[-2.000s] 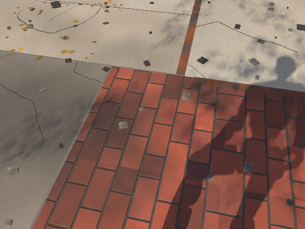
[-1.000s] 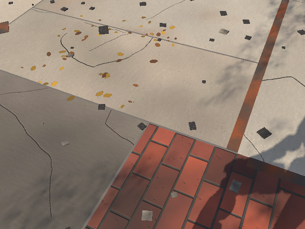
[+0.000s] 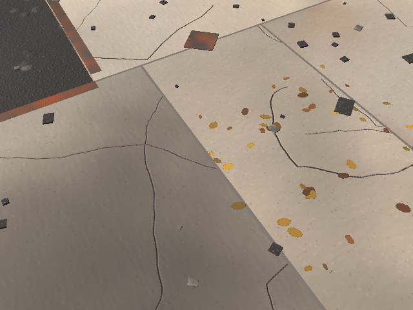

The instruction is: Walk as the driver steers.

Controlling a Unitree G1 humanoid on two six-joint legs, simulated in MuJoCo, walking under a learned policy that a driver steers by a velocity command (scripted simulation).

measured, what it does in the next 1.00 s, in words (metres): walks ahead: left foot, then right foot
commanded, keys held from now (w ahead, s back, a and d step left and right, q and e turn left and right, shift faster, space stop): w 1.00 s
